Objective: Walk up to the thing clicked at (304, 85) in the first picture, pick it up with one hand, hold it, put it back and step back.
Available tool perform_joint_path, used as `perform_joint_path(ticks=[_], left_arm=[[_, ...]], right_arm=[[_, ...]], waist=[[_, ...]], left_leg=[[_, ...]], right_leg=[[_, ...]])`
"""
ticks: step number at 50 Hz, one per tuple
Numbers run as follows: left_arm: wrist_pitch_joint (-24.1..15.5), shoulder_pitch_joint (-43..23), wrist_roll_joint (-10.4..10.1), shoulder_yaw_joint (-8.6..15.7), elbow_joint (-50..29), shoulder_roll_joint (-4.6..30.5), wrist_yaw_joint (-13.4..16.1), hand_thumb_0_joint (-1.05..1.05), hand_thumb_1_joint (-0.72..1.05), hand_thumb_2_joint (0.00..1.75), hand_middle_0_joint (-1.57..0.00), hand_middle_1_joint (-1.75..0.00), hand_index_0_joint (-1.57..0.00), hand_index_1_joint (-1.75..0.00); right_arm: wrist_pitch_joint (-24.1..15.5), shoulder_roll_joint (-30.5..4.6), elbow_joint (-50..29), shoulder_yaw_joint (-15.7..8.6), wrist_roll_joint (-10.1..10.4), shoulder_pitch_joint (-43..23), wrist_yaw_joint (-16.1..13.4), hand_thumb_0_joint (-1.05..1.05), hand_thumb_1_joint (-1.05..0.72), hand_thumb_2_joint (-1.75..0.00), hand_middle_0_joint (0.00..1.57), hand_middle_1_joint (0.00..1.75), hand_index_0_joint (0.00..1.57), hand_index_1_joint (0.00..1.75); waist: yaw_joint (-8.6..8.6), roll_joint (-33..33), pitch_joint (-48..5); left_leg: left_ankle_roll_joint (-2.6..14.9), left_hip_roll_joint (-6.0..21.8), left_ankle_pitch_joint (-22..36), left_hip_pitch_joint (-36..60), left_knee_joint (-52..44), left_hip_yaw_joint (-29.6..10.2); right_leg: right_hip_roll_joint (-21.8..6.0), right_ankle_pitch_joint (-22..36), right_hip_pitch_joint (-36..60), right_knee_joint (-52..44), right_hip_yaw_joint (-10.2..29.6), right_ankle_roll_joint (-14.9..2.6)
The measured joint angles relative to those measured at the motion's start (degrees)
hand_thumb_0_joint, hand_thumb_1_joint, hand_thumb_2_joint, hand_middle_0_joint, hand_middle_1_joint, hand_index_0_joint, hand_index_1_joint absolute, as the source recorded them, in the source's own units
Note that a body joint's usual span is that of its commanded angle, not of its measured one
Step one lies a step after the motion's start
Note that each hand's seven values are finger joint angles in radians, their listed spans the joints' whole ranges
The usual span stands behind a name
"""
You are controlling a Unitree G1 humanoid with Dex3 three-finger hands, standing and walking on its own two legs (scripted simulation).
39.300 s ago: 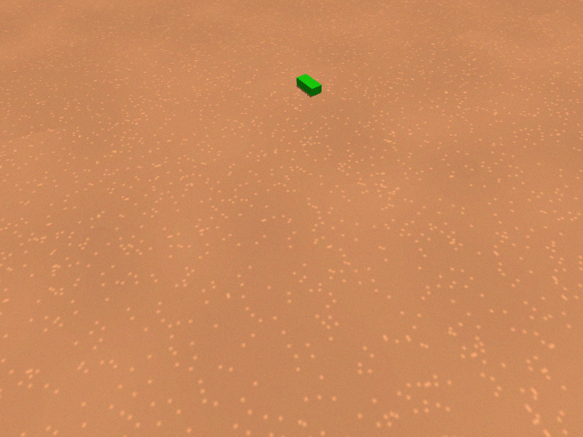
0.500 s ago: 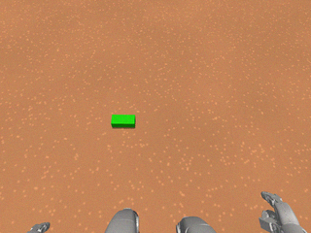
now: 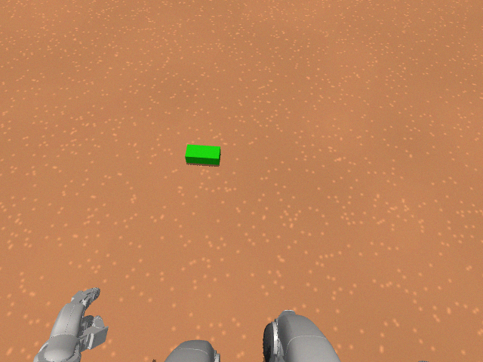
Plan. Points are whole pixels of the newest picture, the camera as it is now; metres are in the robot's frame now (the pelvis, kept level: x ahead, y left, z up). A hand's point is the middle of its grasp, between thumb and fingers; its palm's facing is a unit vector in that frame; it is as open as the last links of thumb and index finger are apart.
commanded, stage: step back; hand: left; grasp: from above
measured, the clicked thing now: (203, 154) +0.99 +0.19 -0.73
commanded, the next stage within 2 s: stand in 1.22 s
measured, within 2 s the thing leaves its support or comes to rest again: neither
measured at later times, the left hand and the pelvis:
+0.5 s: hand out of the picture -0.08 +0.24 -0.13, palm faces -0.03 -0.91 -0.42, open 7.4 cm; pelvis -0.12 -0.04 +0.01, yaw -4 degrees
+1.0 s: hand out of the picture +0.04 +0.21 -0.12, palm faces +0.00 -0.92 -0.39, open 7.4 cm; pelvis -0.09 -0.05 +0.01, yaw +1 degrees
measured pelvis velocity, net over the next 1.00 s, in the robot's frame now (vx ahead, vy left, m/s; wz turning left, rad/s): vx -0.09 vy -0.05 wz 0.01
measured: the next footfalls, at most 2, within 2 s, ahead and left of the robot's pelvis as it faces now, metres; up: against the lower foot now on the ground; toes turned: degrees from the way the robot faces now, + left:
right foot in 0.30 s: -0.11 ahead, -0.18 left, +0.00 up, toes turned -2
left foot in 0.58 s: -0.08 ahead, +0.10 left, +0.00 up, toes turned -3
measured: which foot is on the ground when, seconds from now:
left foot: down 0.00-0.32, up 0.34-0.56, down 0.58-0.94, up 0.96-1.00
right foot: up 0.00-0.28, down 0.30-0.62, up 0.64-0.88, down 0.90-1.00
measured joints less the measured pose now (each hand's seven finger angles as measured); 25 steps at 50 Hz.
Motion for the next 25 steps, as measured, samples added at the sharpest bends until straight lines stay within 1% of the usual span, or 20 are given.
perform_joint_path(ticks=[1,2,3,5,7,8,10,12,14,15,16,17,18,19,20,21,23,25], left_arm=[[0.5,0.4,-0.1,-0.1,0.7,-0.4,0.0,0.0,0.9,0.89,-0.21,-0.3,-0.2,-0.3],[0.9,0.7,-0.1,-0.3,1.5,-0.9,-0.1,0.0,0.9,0.89,-0.21,-0.3,-0.2,-0.3],[1.2,1.2,-0.2,-0.5,2.1,-1.2,-0.3,0.0,0.9,0.89,-0.21,-0.3,-0.2,-0.3],[1.3,2.4,-0.6,-0.5,2.8,-1.2,-0.6,0.01,0.9,0.89,-0.21,-0.3,-0.2,-0.3],[1.0,3.7,-0.6,-0.2,3.2,-0.9,-0.7,0.01,0.9,0.89,-0.21,-0.3,-0.21,-0.3],[0.7,4.2,-0.6,0.0,3.5,-0.7,-0.7,0.01,0.9,0.89,-0.21,-0.3,-0.21,-0.3],[-0.1,5.5,-0.4,0.0,4.4,-0.3,-0.7,0.01,0.9,0.89,-0.21,-0.3,-0.2,-0.3],[-1.1,7.2,-0.4,-0.3,5.7,0.2,-0.8,0.01,0.9,0.89,-0.21,-0.3,-0.2,-0.3],[-2.2,8.8,-0.4,-0.5,7.9,0.5,-1.0,0.01,0.9,0.89,-0.21,-0.3,-0.2,-0.3],[-2.9,9.2,-0.3,-0.5,9.5,0.1,-0.9,0.01,0.9,0.89,-0.21,-0.3,-0.2,-0.3],[-3.3,9.1,0.0,-0.5,11.2,-0.9,-0.8,0.01,0.9,0.89,-0.21,-0.3,-0.2,-0.3],[-3.7,9.8,0.4,-0.7,12.1,-1.7,-0.8,0.01,0.9,0.89,-0.21,-0.3,-0.2,-0.3],[-3.9,10.9,0.8,-0.9,12.6,-2.0,-0.9,0.01,0.9,0.89,-0.21,-0.3,-0.2,-0.3],[-3.9,11.9,1.0,-1.0,13.0,-2.0,-1.0,0.01,0.9,0.89,-0.21,-0.3,-0.21,-0.3],[-3.9,12.8,1.1,-1.1,13.4,-2.1,-1.0,0.01,0.9,0.89,-0.21,-0.3,-0.21,-0.3],[-3.9,13.3,1.2,-1.1,13.9,-2.3,-0.9,0.01,0.9,0.89,-0.21,-0.3,-0.21,-0.3],[-4.3,13.3,1.1,-1.1,14.5,-2.8,-0.8,0.01,0.9,0.89,-0.21,-0.3,-0.21,-0.3],[-5.0,12.9,1.2,-1.0,14.3,-2.8,-0.9,0.01,0.9,0.89,-0.21,-0.3,-0.21,-0.3]], right_arm=[[0.0,-0.1,-0.3,0.2,-0.2,0.0,0.3,0.0,-0.9,-0.9,0.21,0.3,0.21,0.3],[-0.1,-0.3,-0.5,0.3,-0.4,0.0,0.3,0.0,-0.9,-0.9,0.21,0.3,0.21,0.3],[-0.1,-0.5,-0.6,0.3,-0.6,-0.1,0.2,0.0,-0.9,-0.9,0.21,0.3,0.21,0.3],[-0.2,-0.6,-1.0,0.3,-0.8,-0.5,-0.1,0.0,-0.9,-0.9,0.21,0.3,0.21,0.3],[-0.4,-0.7,-1.7,0.2,-0.6,-1.5,-0.3,0.0,-0.9,-0.9,0.21,0.3,0.21,0.3],[-0.6,-0.9,-2.2,0.1,-0.5,-2.1,-0.2,0.0,-0.9,-0.9,0.21,0.3,0.21,0.3],[-0.9,-1.3,-3.0,-0.2,-0.3,-3.6,-0.1,0.0,-0.9,-0.9,0.21,0.3,0.21,0.3],[-1.0,-1.7,-3.7,-0.4,-0.3,-5.3,0.3,0.0,-0.9,-0.9,0.21,0.3,0.21,0.3],[-0.7,-2.3,-4.5,-0.5,-0.6,-6.7,0.8,0.0,-0.9,-0.9,0.21,0.3,0.21,0.3],[-0.5,-2.9,-4.5,-0.6,-0.6,-7.4,1.0,0.0,-0.9,-0.9,0.21,0.3,0.21,0.3],[-0.2,-3.7,-4.2,-1.0,-0.5,-7.7,1.1,0.0,-0.9,-0.9,0.21,0.3,0.21,0.3],[0.3,-4.0,-3.7,-1.2,-0.3,-7.3,1.0,0.0,-0.9,-0.9,0.21,0.3,0.21,0.3],[0.7,-3.9,-3.0,-1.4,-0.2,-6.3,0.9,0.0,-0.9,-0.9,0.21,0.3,0.21,0.3],[1.0,-3.6,-2.1,-1.4,-0.1,-5.2,1.0,0.0,-0.9,-0.9,0.2,0.3,0.21,0.3],[1.2,-3.6,-1.1,-1.4,0.2,-4.4,1.2,0.0,-0.9,-0.9,0.2,0.3,0.21,0.3],[1.3,-3.8,-0.3,-1.5,0.5,-3.7,1.5,0.0,-0.9,-0.9,0.2,0.3,0.21,0.3],[1.0,-4.4,0.9,-1.7,0.9,-2.0,1.8,0.0,-0.9,-0.9,0.2,0.3,0.2,0.3],[0.8,-4.8,2.3,-1.8,0.7,-0.2,2.0,0.0,-0.9,-0.9,0.2,0.3,0.2,0.3]], waist=[[-0.52,0.7,-0.6],[-1.18,1.7,-1.0],[-1.53,2.5,-1.5],[-1.07,2.7,-2.9],[-0.22,2.5,-3.8],[0.12,2.5,-3.9],[0.81,2.4,-3.9],[1.48,2.5,-4.1],[1.74,2.9,-4.6],[1.63,4.2,-4.5],[0.99,6.9,-3.9],[0.64,8.5,-4.3],[1.13,8.6,-5.7],[2.09,8.0,-7.1],[2.85,7.4,-8.2],[3.06,7.3,-8.7],[2.34,8.2,-9.3],[1.9,9.1,-9.7]], left_leg=[[0.25,0.9,0.2,-0.9,0.6,-0.5],[0.36,1.9,0.7,-1.5,0.7,-1.4],[0.34,2.8,1.5,-1.9,0.2,-2.1],[-0.01,4.0,3.8,-2.8,-1.8,-2.1],[-0.45,4.9,5.7,-4.1,-3.2,-1.6],[-0.62,5.3,6.5,-4.8,-3.6,-1.5],[-0.85,6.1,7.7,-6.1,-3.7,-0.9],[-0.87,6.9,8.1,-7.4,-2.9,0.4],[-1.2,7.9,7.8,-9.1,-0.7,1.5],[-1.27,8.8,7.3,-10.0,1.1,1.2],[-0.68,10.0,6.3,-10.6,3.0,-0.7],[-0.48,9.7,2.6,-11.1,4.8,-2.9],[-0.82,8.3,-1.6,-11.7,6.4,-4.4],[-1.27,6.6,-4.0,-12.0,8.5,-5.1],[-1.58,5.2,-4.6,-11.9,10.6,-5.5],[-1.85,4.2,-4.0,-11.5,12.1,-6.0],[-2.31,3.0,-2.6,-10.7,13.7,-7.4],[-2.74,2.9,-2.6,-9.2,12.9,-7.7]], right_leg=[[2.0,-5.4,-1.1,4.8,1.2,0.24],[4.0,-8.6,-1.8,10.4,2.3,0.42],[5.8,-10.1,-2.3,15.8,3.7,0.51],[8.1,-10.1,-2.6,24.1,6.6,0.6],[8.6,-9.1,-1.5,27.8,8.5,1.04],[8.2,-8.7,-0.1,27.1,8.8,1.4],[6.3,-8.5,3.7,20.5,8.1,2.09],[3.6,-9.3,8.3,9.5,6.4,2.38],[1.9,-9.0,13.4,-2.9,4.7,1.96],[2.3,-5.8,15.3,-7.5,4.0,1.91],[4.0,-4.1,16.3,-8.5,2.7,2.01],[4.8,-3.5,16.6,-8.4,1.8,2.04],[4.6,-3.5,15.9,-7.8,2.0,1.73],[3.9,-3.9,15.1,-7.1,2.8,1.14],[3.1,-4.2,14.6,-6.9,3.5,0.72],[2.4,-3.4,14.5,-7.4,3.6,0.62],[1.7,-2.2,14.7,-8.7,2.7,1.35],[1.5,-1.8,14.3,-9.3,1.6,1.73]])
